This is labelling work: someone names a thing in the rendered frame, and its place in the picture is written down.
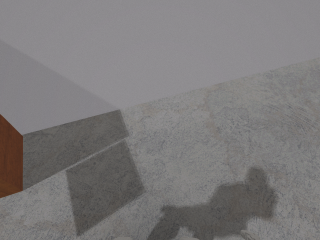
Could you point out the cupboard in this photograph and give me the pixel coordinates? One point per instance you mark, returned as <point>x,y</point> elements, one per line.
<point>11,159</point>

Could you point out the right robot hand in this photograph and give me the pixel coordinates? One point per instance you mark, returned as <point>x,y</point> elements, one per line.
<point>247,235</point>

